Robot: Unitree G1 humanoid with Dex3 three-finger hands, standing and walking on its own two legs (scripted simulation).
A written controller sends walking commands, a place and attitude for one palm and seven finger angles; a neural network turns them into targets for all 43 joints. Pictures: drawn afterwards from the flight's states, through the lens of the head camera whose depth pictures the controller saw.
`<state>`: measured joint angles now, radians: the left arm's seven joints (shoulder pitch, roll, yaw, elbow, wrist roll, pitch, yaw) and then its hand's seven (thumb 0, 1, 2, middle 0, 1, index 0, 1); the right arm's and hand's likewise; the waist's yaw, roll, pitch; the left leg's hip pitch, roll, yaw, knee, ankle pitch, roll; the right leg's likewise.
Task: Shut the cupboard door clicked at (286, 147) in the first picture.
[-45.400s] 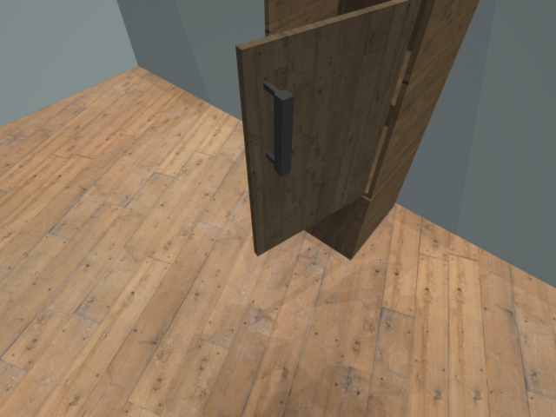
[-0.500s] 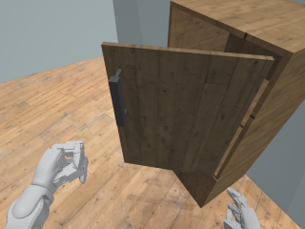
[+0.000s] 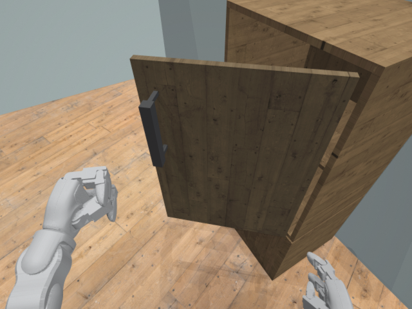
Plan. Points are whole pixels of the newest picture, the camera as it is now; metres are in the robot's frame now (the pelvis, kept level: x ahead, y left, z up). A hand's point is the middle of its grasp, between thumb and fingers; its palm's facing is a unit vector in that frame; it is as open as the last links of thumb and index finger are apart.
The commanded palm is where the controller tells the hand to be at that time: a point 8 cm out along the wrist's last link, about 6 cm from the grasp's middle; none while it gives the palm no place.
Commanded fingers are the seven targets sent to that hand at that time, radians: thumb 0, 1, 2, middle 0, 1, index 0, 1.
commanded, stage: bring the fist close to the handle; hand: left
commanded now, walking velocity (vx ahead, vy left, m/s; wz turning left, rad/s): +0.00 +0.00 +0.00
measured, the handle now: (156, 130) +0.46 +0.15 +0.11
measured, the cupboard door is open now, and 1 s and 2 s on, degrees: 48 48 42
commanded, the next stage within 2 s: push the door shut along its arc in 1.16 s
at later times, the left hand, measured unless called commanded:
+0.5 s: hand (139, 185) +0.30 +0.15 +0.11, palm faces -0.11 -0.99 -0.04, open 3.1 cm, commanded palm +0.29 +0.21 +0.12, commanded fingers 0.00 0.90 0.90 -1.30 -1.50 -1.30 -1.50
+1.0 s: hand (152, 167) +0.34 +0.13 +0.13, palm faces -0.09 -0.99 -0.04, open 3.1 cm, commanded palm +0.31 +0.19 +0.12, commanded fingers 0.00 0.90 0.90 -1.30 -1.50 -1.30 -1.50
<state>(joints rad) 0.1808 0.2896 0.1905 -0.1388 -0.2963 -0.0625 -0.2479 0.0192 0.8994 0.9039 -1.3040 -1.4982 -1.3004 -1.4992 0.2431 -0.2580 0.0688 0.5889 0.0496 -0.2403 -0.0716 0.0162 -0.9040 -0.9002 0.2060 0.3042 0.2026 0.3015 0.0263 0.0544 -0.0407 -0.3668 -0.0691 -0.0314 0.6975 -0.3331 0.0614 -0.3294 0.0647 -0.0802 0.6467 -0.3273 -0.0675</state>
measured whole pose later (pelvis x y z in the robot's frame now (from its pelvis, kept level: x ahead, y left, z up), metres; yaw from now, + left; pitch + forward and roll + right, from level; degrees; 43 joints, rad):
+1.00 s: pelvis +0.02 +0.00 +0.00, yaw -2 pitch +2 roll +0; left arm -0.07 0.21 0.09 0.08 -0.21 -0.01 -0.13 0.02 0.90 0.90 -1.30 -1.50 -1.30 -1.50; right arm 0.25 -0.25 0.05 0.58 0.05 -0.11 -0.04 0.02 -0.91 -0.90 0.21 0.30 0.20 0.30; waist 0.00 0.05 -0.06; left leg -0.33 -0.07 0.01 0.64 -0.34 0.07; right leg -0.32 0.06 -0.03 0.63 -0.34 -0.06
